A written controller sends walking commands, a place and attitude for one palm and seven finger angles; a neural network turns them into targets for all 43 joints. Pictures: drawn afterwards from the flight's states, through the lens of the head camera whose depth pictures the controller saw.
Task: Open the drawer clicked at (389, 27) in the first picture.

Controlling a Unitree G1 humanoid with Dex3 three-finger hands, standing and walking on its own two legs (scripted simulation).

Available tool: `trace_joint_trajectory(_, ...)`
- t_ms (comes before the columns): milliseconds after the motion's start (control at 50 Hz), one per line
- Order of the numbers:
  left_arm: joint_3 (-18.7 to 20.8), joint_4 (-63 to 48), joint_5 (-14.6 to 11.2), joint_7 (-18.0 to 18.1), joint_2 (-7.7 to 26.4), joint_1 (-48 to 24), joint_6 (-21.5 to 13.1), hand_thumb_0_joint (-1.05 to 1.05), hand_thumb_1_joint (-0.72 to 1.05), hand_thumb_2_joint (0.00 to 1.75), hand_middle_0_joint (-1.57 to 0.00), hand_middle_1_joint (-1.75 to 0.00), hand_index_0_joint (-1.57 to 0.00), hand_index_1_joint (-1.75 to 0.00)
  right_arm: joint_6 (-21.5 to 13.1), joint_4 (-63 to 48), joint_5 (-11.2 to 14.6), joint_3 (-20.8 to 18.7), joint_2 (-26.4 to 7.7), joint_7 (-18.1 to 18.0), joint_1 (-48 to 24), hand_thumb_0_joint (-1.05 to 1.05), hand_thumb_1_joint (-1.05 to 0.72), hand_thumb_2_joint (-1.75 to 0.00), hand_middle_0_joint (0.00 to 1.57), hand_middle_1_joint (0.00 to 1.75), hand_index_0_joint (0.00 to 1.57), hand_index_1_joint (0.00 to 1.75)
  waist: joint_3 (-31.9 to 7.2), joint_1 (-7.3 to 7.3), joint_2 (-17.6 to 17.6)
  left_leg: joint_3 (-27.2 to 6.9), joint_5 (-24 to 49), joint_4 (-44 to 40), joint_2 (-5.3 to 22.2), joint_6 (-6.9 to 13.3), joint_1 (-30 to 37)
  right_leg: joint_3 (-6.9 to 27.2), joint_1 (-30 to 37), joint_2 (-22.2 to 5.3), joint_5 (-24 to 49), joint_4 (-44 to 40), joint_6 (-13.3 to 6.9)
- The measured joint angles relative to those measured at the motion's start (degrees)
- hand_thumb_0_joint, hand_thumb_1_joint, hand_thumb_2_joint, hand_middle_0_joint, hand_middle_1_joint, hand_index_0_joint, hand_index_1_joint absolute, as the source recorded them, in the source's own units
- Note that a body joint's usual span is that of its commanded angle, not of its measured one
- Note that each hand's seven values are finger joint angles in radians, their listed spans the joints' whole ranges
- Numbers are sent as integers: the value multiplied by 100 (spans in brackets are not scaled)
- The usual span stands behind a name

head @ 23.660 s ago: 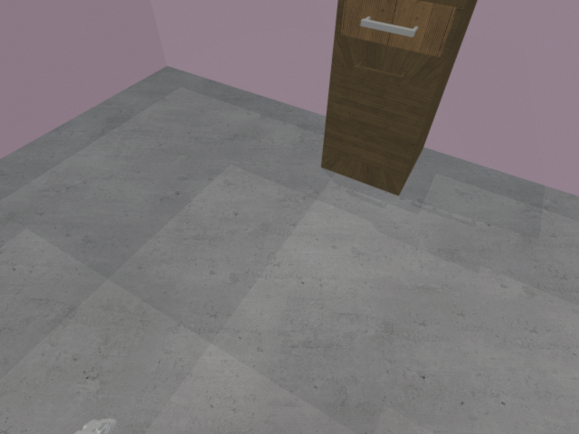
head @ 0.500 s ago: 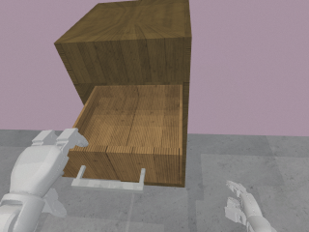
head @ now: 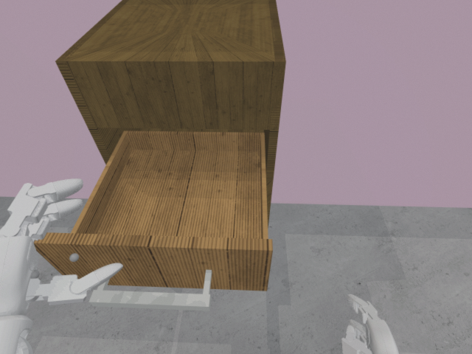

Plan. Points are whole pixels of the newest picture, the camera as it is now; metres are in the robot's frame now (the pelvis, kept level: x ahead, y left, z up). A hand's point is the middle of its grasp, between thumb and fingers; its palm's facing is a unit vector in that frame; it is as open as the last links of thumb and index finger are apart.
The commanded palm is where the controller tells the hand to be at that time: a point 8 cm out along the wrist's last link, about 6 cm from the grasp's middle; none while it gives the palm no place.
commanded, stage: draw the hand back to the body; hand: left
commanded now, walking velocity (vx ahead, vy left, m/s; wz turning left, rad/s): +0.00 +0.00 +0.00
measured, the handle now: (154, 287) +0.22 +0.17 +0.00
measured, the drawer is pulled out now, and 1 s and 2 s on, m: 0.30 0.30 0.30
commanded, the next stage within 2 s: step back with the hand held close in 0.54 s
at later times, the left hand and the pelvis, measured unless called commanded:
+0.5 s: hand (62, 264) +0.18 +0.23 +0.17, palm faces +0.39 -0.82 -0.42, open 7.7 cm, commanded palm +0.12 +0.27 +0.19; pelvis +0.00 -0.01 +0.00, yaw +1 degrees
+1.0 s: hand (57, 282) +0.16 +0.23 +0.16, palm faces +0.26 -0.80 -0.54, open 7.4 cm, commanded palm +0.09 +0.28 +0.19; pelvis -0.03 -0.01 +0.00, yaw +1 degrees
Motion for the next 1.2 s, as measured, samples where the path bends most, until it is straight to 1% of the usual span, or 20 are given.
trace_joint_trajectory(160,118,132,-18,19,27,46,101,0,29,64,-25,-70,-25,-69,107,-9,39,-89,-65,-50,-112,2,-91,-90,20,30,20,30,-32,52,73,-23,12,-65,-21,-3,36,-21,45,-16,2,-66,1)
trace_joint_trajectory(300,279,315,-64,33,35,-29,150,0,53,74,-23,-54,-24,-54,206,-30,52,-76,-11,-64,-215,2,-91,-90,20,30,20,30,-50,94,103,-61,39,-107,-12,-29,74,-57,96,-3,24,-118,-24)
trace_joint_trajectory(420,203,357,-71,44,-52,-99,191,0,73,83,-22,-41,-22,-41,204,-59,42,-39,-12,-63,-217,2,-91,-90,20,30,20,30,-25,123,116,-99,80,-143,-11,-53,96,-97,118,3,39,-134,-49)
trace_joint_trajectory(500,179,335,-77,42,-46,-86,189,1,81,87,-21,-36,-21,-35,201,-45,39,-29,-7,-70,-203,2,-91,-90,20,30,20,30,-22,125,119,-111,99,-158,7,-74,104,-107,127,22,58,-151,-71)
trace_joint_trajectory(680,259,375,-86,18,2,-104,166,1,88,90,-21,-31,-21,-31,238,-53,57,-63,-40,-83,-134,2,-91,-90,20,30,20,30,-10,88,147,-137,118,-142,64,-119,63,-128,109,82,95,-182,-117)
trace_joint_trajectory(760,596,280,-3,-22,148,-103,-96,1,89,90,-21,-31,-21,-30,318,-182,58,-98,-80,-43,-127,2,-91,-90,20,30,20,30,6,-38,160,-214,111,30,115,-127,-271,-206,-143,144,150,-159,-122)
trace_joint_trajectory(800,672,200,25,-29,170,-18,-181,1,89,90,-21,-31,-21,-30,387,-226,62,-129,-109,-29,-147,2,-91,-90,20,30,20,30,31,-88,143,-201,142,47,119,-126,-394,-199,-292,142,163,-98,-113)
trace_joint_trajectory(900,625,-2,49,-57,234,335,-210,1,89,90,-21,-31,-21,-30,570,-309,93,-260,-170,-48,-189,2,-91,-90,20,30,20,30,77,-208,100,-146,203,117,103,-91,-651,-166,-619,110,161,105,-74)
trace_joint_trajectory(980,636,-158,32,-34,386,531,-188,1,89,90,-21,-31,-21,-30,635,-355,119,-342,-164,-99,-175,2,-91,-90,20,30,20,30,119,-275,16,-141,223,244,77,-59,-842,-181,-832,79,142,294,-50)
trace_joint_trajectory(1080,781,-361,0,64,548,592,-223,1,89,90,-21,-31,-21,-30,606,-368,114,-354,-105,-149,-125,2,-91,-90,20,30,20,30,132,-297,-98,-162,287,351,40,-6,-1045,-223,-1038,40,170,439,-3)
trace_joint_trajectory(1200,978,-534,21,144,632,572,-321,1,89,90,-21,-31,-21,-30,440,-407,59,-238,33,-148,-122,2,-91,-90,20,30,20,30,119,-241,-249,-99,461,307,-11,67,-1225,-185,-1330,-32,244,620,83)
